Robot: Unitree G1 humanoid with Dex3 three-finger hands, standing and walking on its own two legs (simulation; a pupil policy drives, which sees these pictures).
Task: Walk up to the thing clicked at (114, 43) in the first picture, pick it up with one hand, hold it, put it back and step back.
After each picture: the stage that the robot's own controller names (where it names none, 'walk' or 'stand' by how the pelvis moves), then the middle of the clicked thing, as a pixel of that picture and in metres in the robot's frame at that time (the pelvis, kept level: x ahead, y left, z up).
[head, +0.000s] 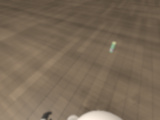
stand; (112, 47) +1.61 -0.49 -0.65
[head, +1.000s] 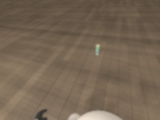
walk; (97, 50) +1.53 -0.05 -0.62
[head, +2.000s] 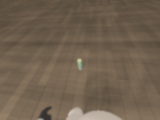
walk; (80, 64) +1.02 +0.26 -0.64
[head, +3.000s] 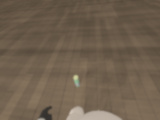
walk; (76, 81) +0.64 +0.26 -0.65
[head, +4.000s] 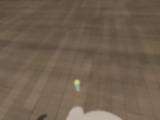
walk; (77, 85) +0.52 +0.21 -0.64
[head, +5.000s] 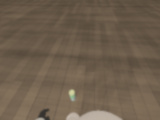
stand; (72, 95) +0.41 +0.22 -0.63
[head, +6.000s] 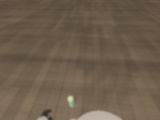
stand; (71, 101) +0.36 +0.22 -0.65
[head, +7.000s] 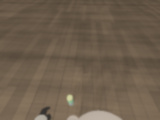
stand; (70, 100) +0.33 +0.22 -0.64
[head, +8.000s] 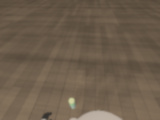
stand; (72, 103) +0.32 +0.21 -0.66
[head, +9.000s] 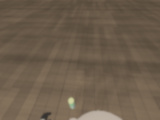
stand; (71, 103) +0.33 +0.22 -0.66
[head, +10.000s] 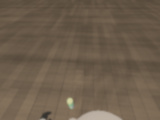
stand; (70, 103) +0.32 +0.23 -0.66
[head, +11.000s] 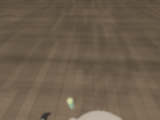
stand; (71, 103) +0.32 +0.23 -0.66
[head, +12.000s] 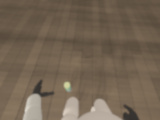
go down; (68, 87) +0.35 +0.22 -0.54
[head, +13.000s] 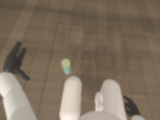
go down; (66, 67) +0.42 +0.22 -0.28
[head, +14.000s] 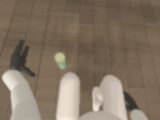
close in; (61, 62) +0.42 +0.23 -0.24
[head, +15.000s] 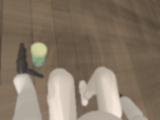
close in; (38, 57) +0.42 +0.26 -0.16
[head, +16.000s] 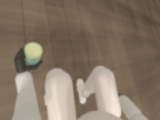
lift; (33, 57) +0.41 +0.27 -0.16
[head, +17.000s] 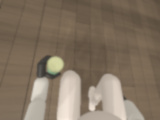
lift; (53, 68) +0.32 +0.25 -0.08
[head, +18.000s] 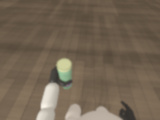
lift; (65, 76) +0.31 +0.17 +0.06
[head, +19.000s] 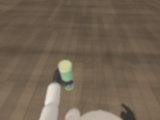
hold; (67, 77) +0.32 +0.16 +0.03
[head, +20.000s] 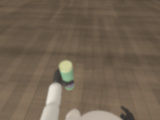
hold; (68, 77) +0.32 +0.16 +0.03
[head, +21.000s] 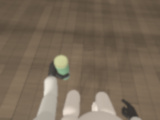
crouch; (63, 69) +0.36 +0.19 -0.02
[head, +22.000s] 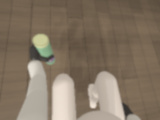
lower; (46, 52) +0.46 +0.24 -0.09
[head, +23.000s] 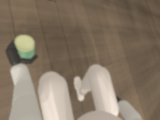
lower; (27, 52) +0.44 +0.26 -0.17
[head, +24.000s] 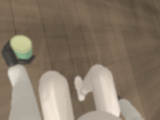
lower; (24, 52) +0.43 +0.28 -0.17
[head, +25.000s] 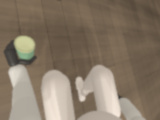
lower; (26, 53) +0.42 +0.28 -0.16
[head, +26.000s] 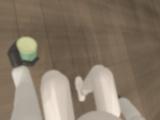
lower; (28, 54) +0.42 +0.27 -0.17
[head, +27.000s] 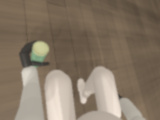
open; (38, 56) +0.42 +0.25 -0.17
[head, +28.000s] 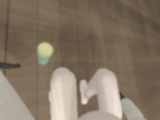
stand; (44, 55) +0.40 +0.25 -0.18
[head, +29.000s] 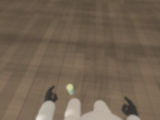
stand; (70, 89) +0.36 +0.19 -0.53
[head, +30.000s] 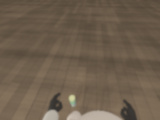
stand; (72, 101) +0.35 +0.18 -0.60
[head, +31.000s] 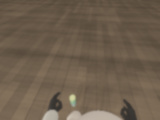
stand; (73, 100) +0.35 +0.18 -0.59
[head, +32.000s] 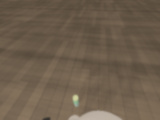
stand; (76, 100) +0.38 +0.17 -0.65
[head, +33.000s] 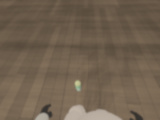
walk; (78, 86) +0.44 +0.14 -0.63
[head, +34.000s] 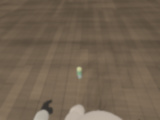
walk; (79, 73) +0.70 +0.19 -0.64
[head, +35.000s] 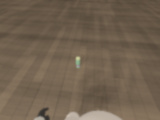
stand; (78, 62) +1.00 +0.22 -0.64
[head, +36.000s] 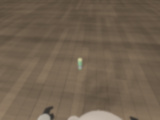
stand; (80, 64) +1.00 +0.20 -0.65
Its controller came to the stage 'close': yes
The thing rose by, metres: 0.69
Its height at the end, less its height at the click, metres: +0.00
